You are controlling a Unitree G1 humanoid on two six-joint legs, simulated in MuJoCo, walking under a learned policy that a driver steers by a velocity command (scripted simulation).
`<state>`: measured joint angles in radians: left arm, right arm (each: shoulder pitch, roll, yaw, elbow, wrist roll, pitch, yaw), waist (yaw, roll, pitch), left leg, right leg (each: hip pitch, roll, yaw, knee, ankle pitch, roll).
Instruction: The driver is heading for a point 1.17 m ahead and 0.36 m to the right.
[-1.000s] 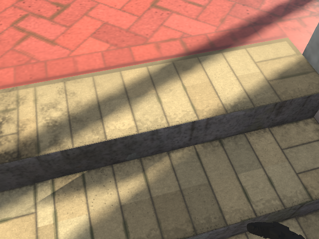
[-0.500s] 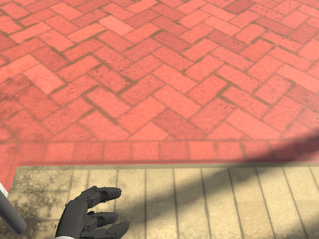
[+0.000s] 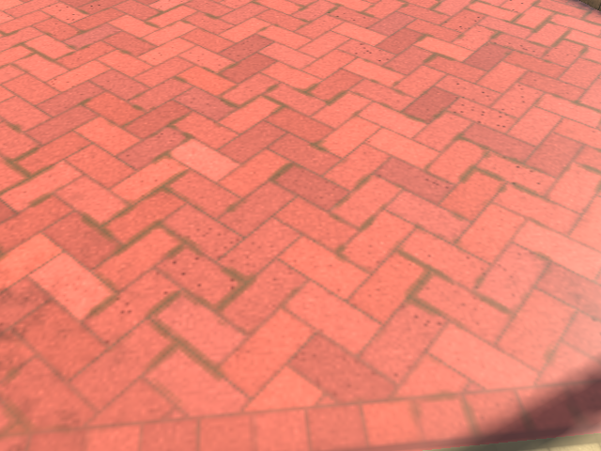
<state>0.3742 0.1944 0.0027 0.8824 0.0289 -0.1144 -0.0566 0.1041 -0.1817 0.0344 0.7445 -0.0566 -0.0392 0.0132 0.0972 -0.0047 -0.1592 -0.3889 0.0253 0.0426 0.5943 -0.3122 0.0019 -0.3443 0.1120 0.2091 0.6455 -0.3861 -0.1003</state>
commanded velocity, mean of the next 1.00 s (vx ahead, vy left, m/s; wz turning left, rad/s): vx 0.49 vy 0.00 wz -0.57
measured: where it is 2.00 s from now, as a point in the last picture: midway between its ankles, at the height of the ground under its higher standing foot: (432, 346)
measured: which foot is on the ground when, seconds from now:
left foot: down 0.00-0.44, up 0.46-0.82, down 0.84-1.00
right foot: down 0.00-0.00, up 0.02-0.38, down 0.40-0.84, up 0.86-1.00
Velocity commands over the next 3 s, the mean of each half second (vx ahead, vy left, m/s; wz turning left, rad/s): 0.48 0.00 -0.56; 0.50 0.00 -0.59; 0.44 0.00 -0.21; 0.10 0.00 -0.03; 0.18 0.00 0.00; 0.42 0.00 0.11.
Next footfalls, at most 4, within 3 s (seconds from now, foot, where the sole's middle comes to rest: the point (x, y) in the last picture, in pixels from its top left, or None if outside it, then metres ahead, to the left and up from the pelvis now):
0.40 right None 0.34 -0.09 -0.61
0.84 left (300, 398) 0.62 0.09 -0.61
1.32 right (470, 387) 0.68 -0.26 -0.61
1.74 left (418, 291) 0.92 -0.17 -0.61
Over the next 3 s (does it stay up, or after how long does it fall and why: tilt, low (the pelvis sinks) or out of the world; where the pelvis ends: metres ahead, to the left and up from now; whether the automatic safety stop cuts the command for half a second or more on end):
stays up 0.95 -0.38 0.16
